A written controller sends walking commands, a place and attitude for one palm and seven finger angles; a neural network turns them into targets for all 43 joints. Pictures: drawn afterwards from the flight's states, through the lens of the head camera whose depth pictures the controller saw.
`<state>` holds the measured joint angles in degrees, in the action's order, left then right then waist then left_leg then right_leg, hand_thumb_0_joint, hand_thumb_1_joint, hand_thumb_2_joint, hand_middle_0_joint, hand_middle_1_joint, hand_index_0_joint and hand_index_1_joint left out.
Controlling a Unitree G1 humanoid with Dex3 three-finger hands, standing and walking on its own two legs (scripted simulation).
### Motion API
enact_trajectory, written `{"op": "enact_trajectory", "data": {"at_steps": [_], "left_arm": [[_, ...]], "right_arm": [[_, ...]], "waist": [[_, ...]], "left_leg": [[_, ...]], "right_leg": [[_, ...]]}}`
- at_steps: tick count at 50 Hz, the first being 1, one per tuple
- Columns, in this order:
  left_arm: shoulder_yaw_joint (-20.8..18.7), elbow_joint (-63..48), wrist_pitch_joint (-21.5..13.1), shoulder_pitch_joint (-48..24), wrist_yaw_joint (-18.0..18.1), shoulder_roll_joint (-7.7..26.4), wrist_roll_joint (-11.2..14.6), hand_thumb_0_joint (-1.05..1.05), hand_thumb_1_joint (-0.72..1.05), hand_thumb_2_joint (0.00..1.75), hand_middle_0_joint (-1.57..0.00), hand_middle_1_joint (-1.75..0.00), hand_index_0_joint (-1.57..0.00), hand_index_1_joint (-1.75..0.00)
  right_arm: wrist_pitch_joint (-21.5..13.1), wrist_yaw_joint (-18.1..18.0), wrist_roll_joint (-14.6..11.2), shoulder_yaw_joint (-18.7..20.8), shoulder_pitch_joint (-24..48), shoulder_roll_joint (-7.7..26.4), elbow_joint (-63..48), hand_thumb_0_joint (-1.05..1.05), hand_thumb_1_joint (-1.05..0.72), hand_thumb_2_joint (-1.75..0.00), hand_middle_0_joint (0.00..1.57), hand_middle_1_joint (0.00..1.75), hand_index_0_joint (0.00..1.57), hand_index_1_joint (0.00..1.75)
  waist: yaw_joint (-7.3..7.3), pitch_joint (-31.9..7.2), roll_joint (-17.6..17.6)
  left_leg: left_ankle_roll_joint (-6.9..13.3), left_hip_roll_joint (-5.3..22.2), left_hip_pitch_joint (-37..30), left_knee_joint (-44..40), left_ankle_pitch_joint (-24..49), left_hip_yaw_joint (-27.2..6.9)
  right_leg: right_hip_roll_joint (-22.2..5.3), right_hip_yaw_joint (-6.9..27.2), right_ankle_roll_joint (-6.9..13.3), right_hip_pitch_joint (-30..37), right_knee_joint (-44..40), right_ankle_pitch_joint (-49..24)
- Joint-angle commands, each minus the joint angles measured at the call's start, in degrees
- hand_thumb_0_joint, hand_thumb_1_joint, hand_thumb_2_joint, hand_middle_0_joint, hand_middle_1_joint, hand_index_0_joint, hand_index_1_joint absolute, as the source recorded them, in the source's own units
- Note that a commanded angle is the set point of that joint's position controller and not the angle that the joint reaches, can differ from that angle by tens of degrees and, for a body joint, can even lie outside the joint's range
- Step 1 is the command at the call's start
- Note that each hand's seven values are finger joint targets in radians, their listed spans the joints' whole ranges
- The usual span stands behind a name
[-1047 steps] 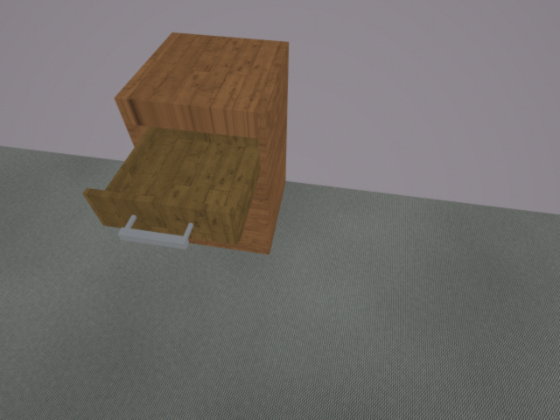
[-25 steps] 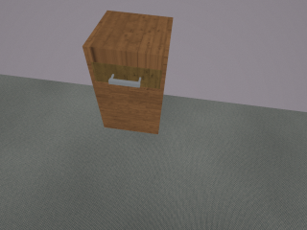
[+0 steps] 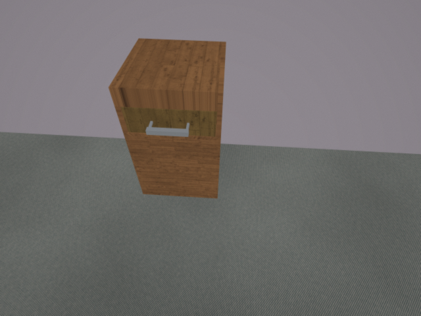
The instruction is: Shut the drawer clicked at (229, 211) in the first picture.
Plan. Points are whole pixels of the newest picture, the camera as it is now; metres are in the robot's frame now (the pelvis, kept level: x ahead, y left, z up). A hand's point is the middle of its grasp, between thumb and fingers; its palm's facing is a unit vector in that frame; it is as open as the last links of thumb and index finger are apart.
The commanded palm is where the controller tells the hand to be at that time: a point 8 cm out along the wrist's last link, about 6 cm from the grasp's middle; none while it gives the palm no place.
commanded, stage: let the arm hang, fingers relaxed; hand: left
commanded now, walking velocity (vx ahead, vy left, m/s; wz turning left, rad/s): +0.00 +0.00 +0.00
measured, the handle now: (168, 128) +0.84 +0.22 -0.22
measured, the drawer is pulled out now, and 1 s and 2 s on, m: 0.00 0.00 0.00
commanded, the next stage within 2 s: look to check the result in 0.16 s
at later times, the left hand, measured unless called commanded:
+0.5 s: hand out of the picture -0.02 +0.15 -0.18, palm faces +0.05 -0.99 -0.15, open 7.4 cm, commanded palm none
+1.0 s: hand out of the picture -0.01 +0.14 -0.18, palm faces +0.05 -0.99 -0.16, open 7.4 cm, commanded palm none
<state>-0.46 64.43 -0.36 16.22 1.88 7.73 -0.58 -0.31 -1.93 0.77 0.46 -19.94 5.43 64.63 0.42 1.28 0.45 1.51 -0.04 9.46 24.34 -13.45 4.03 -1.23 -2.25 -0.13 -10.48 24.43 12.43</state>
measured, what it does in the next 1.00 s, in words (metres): stands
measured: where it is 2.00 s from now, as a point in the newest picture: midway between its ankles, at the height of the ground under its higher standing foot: outside the picture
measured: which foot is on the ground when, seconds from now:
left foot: down 0.00-1.00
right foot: down 0.00-1.00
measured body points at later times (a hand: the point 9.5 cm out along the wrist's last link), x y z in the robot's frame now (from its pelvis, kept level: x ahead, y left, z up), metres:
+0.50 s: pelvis +0.01 +0.00 +0.00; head +0.02 +0.00 +0.45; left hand -0.02 +0.20 -0.16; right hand -0.03 -0.19 -0.17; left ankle +0.00 +0.10 -0.74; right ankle +0.01 -0.12 -0.74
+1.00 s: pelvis +0.01 -0.01 +0.00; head +0.02 -0.01 +0.45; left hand -0.01 +0.20 -0.16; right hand -0.03 -0.20 -0.17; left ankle +0.00 +0.10 -0.74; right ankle +0.01 -0.12 -0.74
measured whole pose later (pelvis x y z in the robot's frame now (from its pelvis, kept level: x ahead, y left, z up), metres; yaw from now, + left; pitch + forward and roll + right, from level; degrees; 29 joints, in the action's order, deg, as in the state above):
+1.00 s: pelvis +0.01 -0.01 +0.00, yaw +0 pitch -1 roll +0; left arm -0.5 66.0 -1.0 18.1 2.3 5.3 -0.5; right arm -0.7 -2.5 0.6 0.9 -19.9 4.8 66.2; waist 0.3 1.9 0.7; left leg 0.9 0.5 8.0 23.9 -14.5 4.2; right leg -0.7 -2.1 0.3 -9.3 24.3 13.6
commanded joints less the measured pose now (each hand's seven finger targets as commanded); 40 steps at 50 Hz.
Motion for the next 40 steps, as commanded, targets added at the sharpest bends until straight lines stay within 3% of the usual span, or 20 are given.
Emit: {"op": "enact_trajectory", "data": {"at_steps": [1, 13, 20, 40], "left_arm": [[-0.62, -0.30, -0.30, 4.97, 0.44, 4.32, -0.11, 0.00, 0.90, 0.90, -0.20, -0.30, -0.20, -0.30], [-0.75, 0.60, -0.53, 6.06, 0.76, 3.12, -0.18, 0.00, 0.90, 0.90, -0.20, -0.30, -0.20, -0.30], [-0.47, 1.25, -0.59, 6.82, 0.85, 2.54, -0.14, 0.00, 0.90, 0.90, -0.20, -0.30, -0.20, -0.30], [-0.63, 1.22, -0.92, 7.05, 0.97, 2.40, -0.09, 0.00, 0.90, 0.90, -0.20, -0.30, -0.20, -0.30]], "right_arm": [[-0.71, -0.39, -0.04, 0.85, -5.37, 4.47, -0.35, 0.00, -0.90, -0.90, 0.20, 0.30, 0.20, 0.30], [-0.94, -0.65, -0.27, 1.06, -6.57, 3.97, 0.42, 0.00, -0.90, -0.90, 0.20, 0.30, 0.20, 0.30], [-0.72, -0.65, -0.26, 0.95, -6.48, 3.33, 0.78, 0.00, -0.90, -0.90, 0.20, 0.30, 0.20, 0.30], [-0.96, -0.80, -0.23, 0.83, -6.39, 3.18, 1.30, 0.00, -0.90, -0.90, 0.20, 0.30, 0.20, 0.30]], "waist": [[-0.38, 5.40, 0.88], [-0.11, 3.74, -0.10], [0.05, 5.71, 0.15], [0.05, 5.03, 0.26]], "left_leg": [[0.78, 5.71, 3.31, -6.58, 2.76, -5.92], [0.99, 5.94, 0.89, -5.82, 5.79, -5.94], [0.83, 5.64, 1.31, -5.76, 4.08, -5.46], [0.65, 5.75, 0.17, -5.24, 7.85, -4.98]], "right_leg": [[-3.76, 3.56, 2.21, -1.87, -4.62, -2.37], [-3.54, 3.72, 2.12, -1.84, -4.03, -3.75], [-3.76, 4.04, 2.17, -2.97, -4.77, -2.80], [-3.75, 4.19, 2.21, -1.66, -4.62, -5.75]]}}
